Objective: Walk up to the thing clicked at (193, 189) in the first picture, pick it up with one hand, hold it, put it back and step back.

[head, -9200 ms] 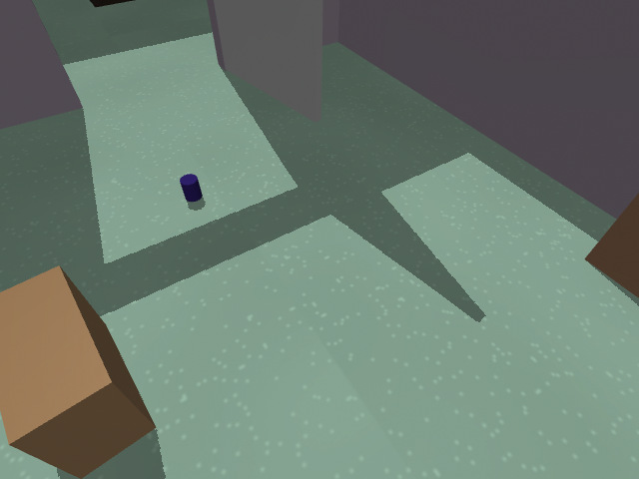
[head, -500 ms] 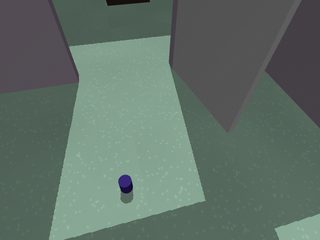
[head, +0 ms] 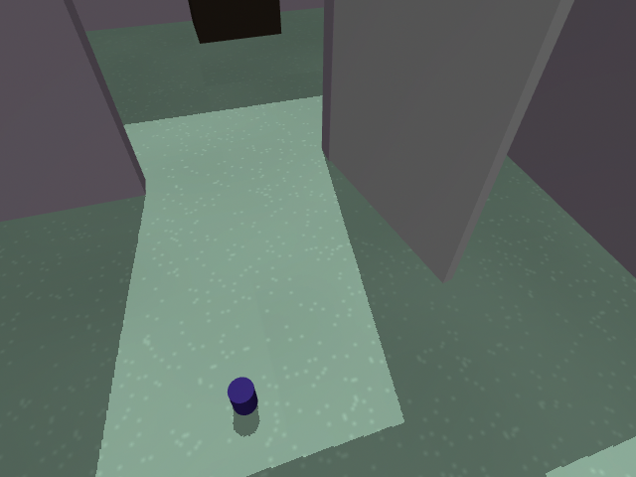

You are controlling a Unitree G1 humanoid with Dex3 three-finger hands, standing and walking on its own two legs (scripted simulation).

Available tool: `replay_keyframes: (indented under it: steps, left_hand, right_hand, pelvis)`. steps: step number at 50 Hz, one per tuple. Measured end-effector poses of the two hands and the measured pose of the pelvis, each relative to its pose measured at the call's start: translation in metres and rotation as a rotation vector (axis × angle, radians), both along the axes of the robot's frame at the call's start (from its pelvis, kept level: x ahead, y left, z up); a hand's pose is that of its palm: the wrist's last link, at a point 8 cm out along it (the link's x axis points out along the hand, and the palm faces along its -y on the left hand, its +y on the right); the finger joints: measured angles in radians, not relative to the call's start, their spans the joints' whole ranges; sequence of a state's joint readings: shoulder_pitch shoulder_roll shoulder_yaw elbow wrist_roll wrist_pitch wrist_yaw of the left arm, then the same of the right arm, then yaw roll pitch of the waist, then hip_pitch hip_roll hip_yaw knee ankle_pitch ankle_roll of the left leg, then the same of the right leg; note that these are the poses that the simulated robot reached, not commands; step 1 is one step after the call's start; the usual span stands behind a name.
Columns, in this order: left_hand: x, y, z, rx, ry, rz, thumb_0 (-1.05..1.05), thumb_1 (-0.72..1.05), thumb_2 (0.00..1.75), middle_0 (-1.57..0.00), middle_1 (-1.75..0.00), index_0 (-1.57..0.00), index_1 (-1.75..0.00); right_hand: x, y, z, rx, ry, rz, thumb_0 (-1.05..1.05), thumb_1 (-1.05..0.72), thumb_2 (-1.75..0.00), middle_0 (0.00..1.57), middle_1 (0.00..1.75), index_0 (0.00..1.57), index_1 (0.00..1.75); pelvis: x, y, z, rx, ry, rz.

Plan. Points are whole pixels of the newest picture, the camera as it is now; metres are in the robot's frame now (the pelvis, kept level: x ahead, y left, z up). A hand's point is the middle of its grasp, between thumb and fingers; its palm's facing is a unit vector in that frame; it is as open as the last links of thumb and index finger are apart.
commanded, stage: walk up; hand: left
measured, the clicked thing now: (243, 396) +0.49 +0.23 -0.73
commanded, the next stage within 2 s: stand in 1.34 s
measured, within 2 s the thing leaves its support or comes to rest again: neither
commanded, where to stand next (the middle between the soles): +0.09 +0.01 m, yaw -2 degrees
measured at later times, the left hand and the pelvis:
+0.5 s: hand out of the picture +0.17 +0.26 -0.17, palm faces +0.00 -0.92 -0.39, open 7.4 cm; pelvis +0.05 +0.00 -0.02, yaw +1 degrees
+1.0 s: hand out of the picture +0.07 +0.26 -0.16, palm faces -0.05 -0.93 -0.36, open 7.4 cm; pelvis +0.01 +0.01 -0.01, yaw -2 degrees
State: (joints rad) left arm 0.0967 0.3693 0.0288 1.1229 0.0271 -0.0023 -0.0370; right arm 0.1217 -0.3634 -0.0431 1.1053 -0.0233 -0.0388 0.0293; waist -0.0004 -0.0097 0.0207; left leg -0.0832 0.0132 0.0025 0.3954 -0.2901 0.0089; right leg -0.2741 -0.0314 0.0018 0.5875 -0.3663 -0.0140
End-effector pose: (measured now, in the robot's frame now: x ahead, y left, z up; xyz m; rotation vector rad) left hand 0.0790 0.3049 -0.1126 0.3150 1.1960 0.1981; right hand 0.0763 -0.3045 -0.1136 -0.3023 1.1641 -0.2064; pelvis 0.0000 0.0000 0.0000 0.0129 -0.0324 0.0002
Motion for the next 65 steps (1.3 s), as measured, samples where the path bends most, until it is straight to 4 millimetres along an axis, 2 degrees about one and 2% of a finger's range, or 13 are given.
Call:
replay_keyframes:
  steps: [7,12,19,25,28,32,37,39,43,47,50,54,65]
  left_hand:
    - [0.022,-0.011,0.004,0.067,0.004,-0.015,0.01,0.90,0.90,-0.20,-0.30,-0.20,-0.30]
    - [0.025,-0.023,0.013,0.078,0.015,0.002,0.01,0.90,0.90,-0.21,-0.30,-0.21,-0.30]
    - [0.047,-0.021,0.005,0.076,0.025,0.002,0.01,0.90,0.90,-0.21,-0.30,-0.21,-0.30]
    - [0.083,-0.001,-0.020,0.047,-0.058,-0.006,0.01,0.90,0.90,-0.21,-0.30,-0.21,-0.30]
    - [0.093,0.006,-0.025,0.042,-0.083,0.003,0.01,0.90,0.90,-0.21,-0.30,-0.21,-0.30]
    - [0.087,0.010,-0.021,0.047,-0.082,-0.010,0.01,0.90,0.90,-0.21,-0.30,-0.21,-0.30]
    - [0.056,0.013,-0.019,0.062,-0.037,-0.050,0.01,0.90,0.90,-0.21,-0.30,-0.21,-0.30]
    - [0.039,0.012,-0.019,0.073,-0.012,-0.050,0.01,0.90,0.90,-0.21,-0.30,-0.21,-0.30]
    - [0.002,0.005,-0.011,0.064,0.049,-0.043,0.01,0.90,0.90,-0.20,-0.30,-0.21,-0.30]
    - [-0.014,0.001,-0.009,0.042,0.076,-0.023,0.01,0.90,0.90,-0.21,-0.30,-0.21,-0.30]
    - [-0.014,-0.001,-0.007,0.022,0.064,-0.017,0.01,0.90,0.90,-0.21,-0.30,-0.21,-0.30]
    - [-0.002,-0.002,-0.007,0.003,0.039,-0.023,0.01,0.90,0.90,-0.21,-0.30,-0.21,-0.30]
    - [0.043,0.004,-0.003,-0.018,-0.035,-0.053,0.01,0.90,0.90,-0.21,-0.30,-0.21,-0.30]
  right_hand:
    - [-0.020,-0.038,-0.019,-0.013,0.132,-0.055,0.00,-0.90,-0.90,0.20,0.30,0.20,0.30]
    - [-0.005,-0.044,-0.019,-0.015,0.177,-0.045,0.01,-0.91,-0.90,0.20,0.30,0.20,0.30]
    - [0.031,-0.029,-0.024,-0.007,0.144,-0.033,0.00,-0.91,-0.90,0.20,0.30,0.20,0.30]
    - [0.051,-0.009,-0.027,-0.046,0.103,0.001,0.00,-0.91,-0.90,0.20,0.30,0.20,0.30]
    - [0.055,0.002,-0.022,-0.047,0.075,0.014,0.00,-0.91,-0.90,0.20,0.30,0.20,0.30]
    - [0.060,0.009,-0.013,-0.052,0.020,0.021,0.00,-0.90,-0.90,0.20,0.30,0.20,0.30]
    - [0.057,0.009,-0.012,-0.039,-0.062,0.029,0.00,-0.90,-0.90,0.20,0.30,0.20,0.30]
    - [0.051,0.004,-0.016,-0.028,-0.075,0.025,0.00,-0.90,-0.90,0.20,0.30,0.20,0.30]
    - [0.030,0.003,-0.017,0.000,-0.037,-0.005,0.00,-0.90,-0.90,0.20,0.30,0.20,0.30]
    - [0.011,0.004,-0.018,0.014,0.001,-0.018,0.00,-0.90,-0.90,0.20,0.30,0.20,0.30]
    - [0.001,0.008,-0.016,0.020,0.031,-0.023,0.01,-0.91,-0.90,0.20,0.30,0.20,0.30]
    - [-0.004,0.013,-0.010,0.018,0.041,-0.033,0.01,-0.91,-0.90,0.20,0.30,0.20,0.30]
    - [0.008,0.021,0.005,-0.007,0.007,-0.050,0.01,-0.90,-0.90,0.20,0.30,0.20,0.30]
  pelvis:
    - [0.030,-0.025,-0.009,-0.011,-0.011,0.002]
    - [0.046,-0.029,-0.002,0.003,-0.013,0.002]
    - [0.051,-0.020,-0.006,-0.004,-0.010,0.002]
    - [0.048,0.000,-0.025,-0.007,-0.002,0.026]
    - [0.038,0.006,-0.025,-0.008,-0.009,0.022]
    - [0.026,0.009,-0.020,-0.019,0.005,0.010]
    - [0.014,0.008,-0.023,-0.012,0.013,-0.030]
    - [0.010,0.005,-0.026,-0.015,0.008,-0.046]
    - [0.010,0.002,-0.017,-0.021,-0.006,-0.051]
    - [0.011,0.004,-0.012,-0.019,-0.021,-0.039]
    - [0.012,0.005,-0.008,-0.019,-0.029,-0.036]
    - [0.015,0.008,-0.004,-0.021,-0.030,-0.037]
    - [0.020,0.016,0.003,-0.027,-0.014,-0.045]
